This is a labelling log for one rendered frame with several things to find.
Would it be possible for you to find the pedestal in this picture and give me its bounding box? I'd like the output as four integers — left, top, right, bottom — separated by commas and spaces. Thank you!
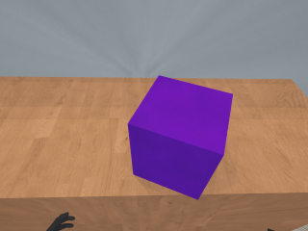
0, 76, 308, 231

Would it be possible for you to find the carton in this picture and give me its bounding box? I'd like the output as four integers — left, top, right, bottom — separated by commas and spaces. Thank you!
127, 75, 233, 200

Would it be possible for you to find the left robot hand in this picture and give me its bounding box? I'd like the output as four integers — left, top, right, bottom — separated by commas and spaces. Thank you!
46, 212, 75, 231

